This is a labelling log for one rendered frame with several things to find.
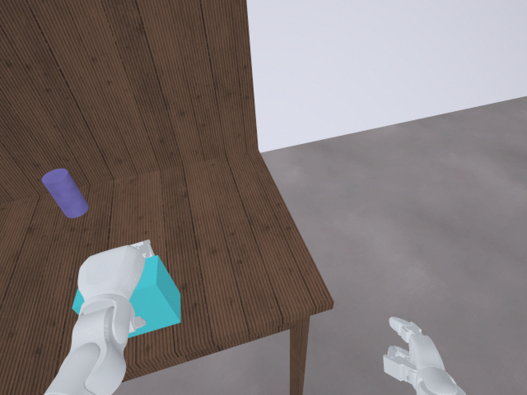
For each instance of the sponge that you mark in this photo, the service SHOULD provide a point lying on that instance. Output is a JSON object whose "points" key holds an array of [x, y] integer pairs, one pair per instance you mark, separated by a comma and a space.
{"points": [[155, 298]]}

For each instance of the robot right hand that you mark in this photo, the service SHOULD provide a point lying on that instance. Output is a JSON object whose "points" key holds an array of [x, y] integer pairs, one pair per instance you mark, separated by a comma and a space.
{"points": [[404, 365]]}

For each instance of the right robot forearm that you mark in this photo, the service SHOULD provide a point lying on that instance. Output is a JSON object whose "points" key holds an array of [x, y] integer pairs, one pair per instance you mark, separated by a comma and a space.
{"points": [[435, 381]]}

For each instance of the left robot forearm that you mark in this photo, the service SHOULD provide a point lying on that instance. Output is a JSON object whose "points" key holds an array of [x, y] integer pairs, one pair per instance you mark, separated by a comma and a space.
{"points": [[95, 364]]}

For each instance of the table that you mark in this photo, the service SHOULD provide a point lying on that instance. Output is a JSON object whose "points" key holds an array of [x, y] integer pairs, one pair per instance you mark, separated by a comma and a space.
{"points": [[149, 106]]}

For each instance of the robot left hand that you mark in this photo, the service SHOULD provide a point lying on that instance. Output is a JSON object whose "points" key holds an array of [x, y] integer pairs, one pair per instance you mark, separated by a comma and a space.
{"points": [[115, 271]]}

